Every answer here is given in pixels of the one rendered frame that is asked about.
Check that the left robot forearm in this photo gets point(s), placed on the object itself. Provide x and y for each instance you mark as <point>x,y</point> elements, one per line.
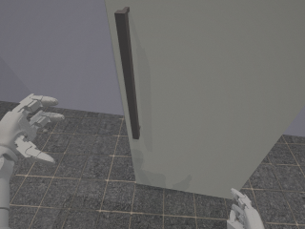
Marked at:
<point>7,161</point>

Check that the handle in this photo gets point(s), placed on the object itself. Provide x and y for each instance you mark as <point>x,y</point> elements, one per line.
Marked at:
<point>125,47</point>

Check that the robot left hand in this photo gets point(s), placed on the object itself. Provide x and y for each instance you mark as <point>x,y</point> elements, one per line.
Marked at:
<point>14,124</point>

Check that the fridge door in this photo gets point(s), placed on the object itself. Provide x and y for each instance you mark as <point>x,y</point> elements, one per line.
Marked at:
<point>217,83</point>

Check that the robot right hand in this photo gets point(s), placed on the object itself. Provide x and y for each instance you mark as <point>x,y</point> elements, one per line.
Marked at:
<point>248,216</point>

